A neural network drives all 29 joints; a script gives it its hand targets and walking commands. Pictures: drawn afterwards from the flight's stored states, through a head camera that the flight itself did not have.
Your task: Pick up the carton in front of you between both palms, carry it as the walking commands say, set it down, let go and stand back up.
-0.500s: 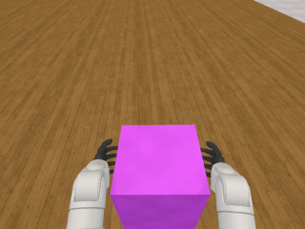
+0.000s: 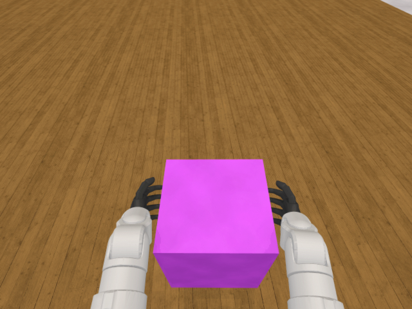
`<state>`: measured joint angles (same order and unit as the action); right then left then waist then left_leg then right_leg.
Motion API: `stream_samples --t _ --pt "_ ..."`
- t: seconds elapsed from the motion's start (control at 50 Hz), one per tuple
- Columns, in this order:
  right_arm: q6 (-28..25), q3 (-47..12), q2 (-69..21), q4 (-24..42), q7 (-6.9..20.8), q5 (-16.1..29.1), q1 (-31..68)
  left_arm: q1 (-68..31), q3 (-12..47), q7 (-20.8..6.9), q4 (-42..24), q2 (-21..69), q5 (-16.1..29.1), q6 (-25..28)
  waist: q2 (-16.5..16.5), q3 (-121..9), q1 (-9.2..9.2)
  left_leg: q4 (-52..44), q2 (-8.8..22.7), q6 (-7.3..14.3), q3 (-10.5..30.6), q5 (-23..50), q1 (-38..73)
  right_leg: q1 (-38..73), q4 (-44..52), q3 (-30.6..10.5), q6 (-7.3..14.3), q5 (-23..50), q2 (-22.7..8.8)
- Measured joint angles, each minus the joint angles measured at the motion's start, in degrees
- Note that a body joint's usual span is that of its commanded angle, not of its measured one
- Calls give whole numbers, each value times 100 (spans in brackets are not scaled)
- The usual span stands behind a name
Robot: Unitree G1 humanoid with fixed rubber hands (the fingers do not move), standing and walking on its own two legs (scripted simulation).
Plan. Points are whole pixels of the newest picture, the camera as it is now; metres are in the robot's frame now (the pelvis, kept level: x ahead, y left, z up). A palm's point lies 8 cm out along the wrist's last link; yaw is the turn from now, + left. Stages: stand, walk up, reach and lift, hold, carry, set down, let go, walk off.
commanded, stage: carry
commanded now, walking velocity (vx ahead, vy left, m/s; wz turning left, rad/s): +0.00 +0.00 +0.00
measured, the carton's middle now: (214, 227) +0.32 +0.00 -0.04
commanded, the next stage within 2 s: hold in 0.10 s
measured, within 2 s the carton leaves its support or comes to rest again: neither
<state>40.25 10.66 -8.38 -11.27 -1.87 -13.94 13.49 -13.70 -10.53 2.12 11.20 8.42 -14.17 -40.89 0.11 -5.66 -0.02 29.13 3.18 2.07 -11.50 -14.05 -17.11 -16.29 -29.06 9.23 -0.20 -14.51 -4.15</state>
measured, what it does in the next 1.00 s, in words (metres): lowers itself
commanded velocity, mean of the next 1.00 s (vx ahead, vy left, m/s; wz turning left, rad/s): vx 0.00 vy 0.00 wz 0.00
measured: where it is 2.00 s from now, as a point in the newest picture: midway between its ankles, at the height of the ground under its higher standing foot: outside the picture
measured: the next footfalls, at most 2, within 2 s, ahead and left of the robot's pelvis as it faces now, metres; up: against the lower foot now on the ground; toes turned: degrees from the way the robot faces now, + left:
none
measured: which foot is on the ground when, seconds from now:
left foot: down 0.00-1.00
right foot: down 0.00-1.00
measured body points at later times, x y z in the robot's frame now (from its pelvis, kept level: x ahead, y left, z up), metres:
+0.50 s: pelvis -0.03 -0.02 +0.00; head -0.07 -0.01 +0.45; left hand +0.27 +0.16 +0.04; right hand +0.30 -0.14 +0.04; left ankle +0.01 +0.09 -0.74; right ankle +0.01 -0.13 -0.74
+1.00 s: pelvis -0.06 -0.03 -0.07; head +0.16 -0.01 +0.32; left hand +0.33 +0.15 -0.16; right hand +0.36 -0.16 -0.16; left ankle +0.01 +0.09 -0.74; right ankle +0.01 -0.13 -0.74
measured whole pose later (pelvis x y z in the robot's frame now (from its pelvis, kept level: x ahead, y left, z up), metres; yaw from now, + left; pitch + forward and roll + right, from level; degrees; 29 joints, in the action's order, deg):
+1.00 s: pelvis -0.06 -0.03 -0.07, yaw +3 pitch +24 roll +0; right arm 11.0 24.2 -7.0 -32.6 -1.6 -16.5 38.3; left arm -37.3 -25.3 1.8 31.1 7.7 -16.9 -11.3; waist 0.5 5.4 -0.4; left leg 55.3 -3.3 -0.6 3.9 -17.1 -61.7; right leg -60.5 -56.5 -3.2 0.7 -19.4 4.6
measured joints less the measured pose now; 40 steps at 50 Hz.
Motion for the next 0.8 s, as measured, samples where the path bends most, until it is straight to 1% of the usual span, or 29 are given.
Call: stream_samples --t 0.1,0.12,0.14,0.16,0.18,0.2,0.22,0.24,0.32,0.38,0.46,0.58,0.64,0.72,0.8 --pt "135 -46 13 -1 1 -12 -64 60 42 1 2 -12 -2 -132 -5 -58 0 20 -4 3 -2 -20 12 12 -21 -4 -10 -19 -9" --pt "135 -47 12 16 3 -20 -72 56 44 -3 -4 -9 -9 -133 -7 75 12 -52 -39 17 72 107 150 159 66 -97 3 129 42" --pt "139 -62 16 66 7 -18 -101 68 62 -15 -30 -10 -20 -128 -23 240 30 -171 -126 14 318 223 342 368 191 -332 37 130 158" --pt "133 -93 24 103 22 -20 -143 98 81 -32 -53 -17 -33 -114 -18 371 28 -275 -169 2 422 203 511 541 301 -424 43 121 201" --pt "131 -117 31 119 34 -25 -175 124 96 -40 -67 -22 -37 -110 -8 469 20 -377 -186 -11 461 200 654 680 404 -483 39 157 227" --pt "132 -128 36 126 37 -30 -198 127 104 -40 -67 -23 -33 -119 23 542 44 -468 -222 -21 516 227 759 804 518 -696 24 311 279" --pt "125 -117 40 130 44 -35 -216 114 115 -40 -44 -20 -38 -116 68 601 70 -552 -277 -25 588 272 846 909 572 -884 21 317 314" --pt "117 -94 39 117 55 -39 -214 104 126 -39 -19 -19 -52 -105 97 650 77 -621 -319 -26 655 322 918 986 593 -966 7 243 323" --pt "91 -9 9 -101 70 -85 -51 59 61 -15 65 -11 -90 -100 112 762 1 -725 -354 -50 790 430 1088 1156 630 -992 -39 240 350" --pt "70 77 -24 -302 96 -170 106 -15 -36 -25 154 3 -133 -107 91 783 -19 -698 -359 -71 876 456 1130 1218 605 -982 6 248 377" --pt "-16 488 -138 -802 157 -400 551 -455 -474 -113 644 110 -352 -21 60 842 0 -492 -390 -88 1016 416 1064 1168 388 -1006 45 175 431" --pt "-495 1546 -325 -1879 215 -972 1596 -1599 -1547 -320 1849 172 -916 463 75 1066 -8 114 -556 -80 1357 201 702 770 -241 -1203 121 -31 593" --pt "-746 1954 -315 -2258 262 -1246 2072 -2103 -1948 -372 2270 158 -1191 720 87 1211 -14 439 -589 -103 1445 101 363 424 -548 -1250 136 -104 663" --pt "-1112 2319 -287 -2519 343 -1530 2469 -2477 -2273 -395 2535 190 -1475 1106 80 1312 8 825 -601 -148 1497 28 -351 -287 -916 -1260 114 -152 721" --pt "-1639 2312 -225 -2545 358 -1525 2593 -2581 -2305 -366 2557 199 -1491 1673 56 1389 18 1218 -600 -181 1514 -10 -1352 -1292 -1311 -1254 105 -189 767"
